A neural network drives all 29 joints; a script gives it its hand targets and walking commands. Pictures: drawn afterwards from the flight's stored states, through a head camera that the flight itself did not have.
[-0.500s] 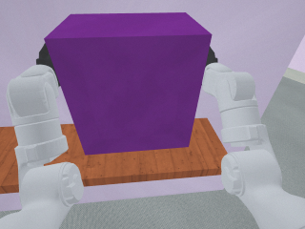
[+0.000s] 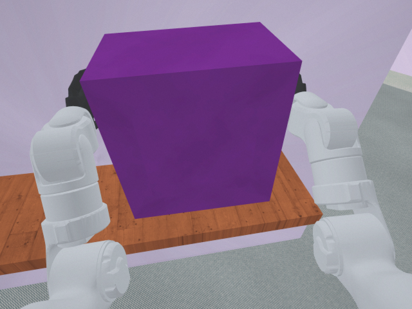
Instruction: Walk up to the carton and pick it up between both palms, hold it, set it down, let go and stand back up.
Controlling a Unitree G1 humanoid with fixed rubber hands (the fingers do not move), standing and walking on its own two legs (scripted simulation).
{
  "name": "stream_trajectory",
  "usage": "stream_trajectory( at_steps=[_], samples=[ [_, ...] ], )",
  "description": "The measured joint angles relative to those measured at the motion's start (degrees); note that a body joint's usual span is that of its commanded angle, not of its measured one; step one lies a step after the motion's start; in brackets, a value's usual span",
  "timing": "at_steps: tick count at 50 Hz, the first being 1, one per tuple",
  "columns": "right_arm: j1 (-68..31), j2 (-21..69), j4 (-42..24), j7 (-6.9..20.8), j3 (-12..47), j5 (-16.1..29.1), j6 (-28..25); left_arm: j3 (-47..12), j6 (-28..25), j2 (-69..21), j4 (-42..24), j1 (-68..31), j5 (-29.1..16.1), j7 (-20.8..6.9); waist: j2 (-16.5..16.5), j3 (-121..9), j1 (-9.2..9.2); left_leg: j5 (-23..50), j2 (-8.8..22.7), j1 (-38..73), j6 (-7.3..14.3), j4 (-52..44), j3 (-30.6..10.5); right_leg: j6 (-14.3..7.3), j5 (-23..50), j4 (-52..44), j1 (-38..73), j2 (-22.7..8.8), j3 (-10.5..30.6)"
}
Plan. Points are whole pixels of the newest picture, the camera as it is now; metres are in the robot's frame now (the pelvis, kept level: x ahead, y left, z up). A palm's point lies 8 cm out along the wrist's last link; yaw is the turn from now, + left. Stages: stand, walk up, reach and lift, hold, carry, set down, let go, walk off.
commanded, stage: hold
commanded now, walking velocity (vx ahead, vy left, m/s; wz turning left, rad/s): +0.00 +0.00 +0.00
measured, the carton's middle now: (194, 125) +0.38 +0.00 +0.23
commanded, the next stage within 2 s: none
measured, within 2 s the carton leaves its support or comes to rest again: neither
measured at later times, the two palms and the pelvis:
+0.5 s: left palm (58, 94) +0.33 +0.18 +0.31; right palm (298, 86) +0.36 -0.16 +0.30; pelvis +0.01 -0.01 +0.00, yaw +1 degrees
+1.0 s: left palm (95, 99) +0.36 +0.15 +0.29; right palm (315, 78) +0.38 -0.20 +0.31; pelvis +0.03 -0.04 +0.00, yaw +3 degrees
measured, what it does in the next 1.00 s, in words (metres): stands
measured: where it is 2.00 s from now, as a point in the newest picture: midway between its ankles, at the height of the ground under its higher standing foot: outside the picture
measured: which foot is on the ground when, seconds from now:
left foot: down 0.00-1.00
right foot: down 0.00-1.00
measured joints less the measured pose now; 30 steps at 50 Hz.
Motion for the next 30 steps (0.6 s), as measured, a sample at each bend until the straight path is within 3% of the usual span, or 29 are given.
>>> stream_trajectory(
  at_steps=[5, 11, 16, 23, 30],
  samples=[
    [-1.8, -0.1, 1.2, 0.1, 0.1, 1.4, 1.0, -0.3, 4.6, 1.1, -2.6, -1.4, 0.6, 0.3, -1.1, -0.7, 0.39, -1.9, 0.4, 3.8, -0.5, 0.7, -0.2, -0.4, -0.8, -1.5, 4.8, 0.3, -0.1],
    [-4.5, 1.3, 6.3, -1.4, 1.6, 1.5, 4.1, 1.0, 7.1, 3.7, 2.7, -3.4, 3.7, -4.0, -2.1, 1.9, 0.46, -4.0, 0.8, 11.7, -1.1, 0.9, -0.8, -0.9, -1.4, -4.1, 14.2, 0.7, -0.5],
    [-2.4, 2.4, 4.2, -4.5, 3.3, 3.5, 5.9, 1.1, 7.2, 5.3, 2.8, -1.3, 3.8, -6.4, -2.2, 3.0, -0.18, -4.1, 0.9, 14.3, -1.4, 0.4, -1.3, -1.2, -1.7, -4.4, 16.8, 0.8, -0.8],
    [-1.0, 2.1, -1.2, -6.8, 1.4, 5.5, 7.0, -0.4, 6.7, 6.2, 1.0, -1.8, 2.0, -5.9, -0.9, 3.4, -0.57, -3.7, 0.6, 11.8, -1.1, 1.7, -1.8, -1.1, -2.4, -1.7, 13.8, 0.6, -1.2],
    [-5.4, 0.9, 0.4, -6.5, -1.7, 4.3, 8.0, 0.1, 4.5, 6.2, 6.5, -7.9, 1.7, -5.3, 1.2, 3.0, -0.24, -3.7, 0.2, 8.1, -0.6, 3.6, -1.6, -0.6, -2.7, 0.8, 9.9, 0.3, -1.1]
  ],
)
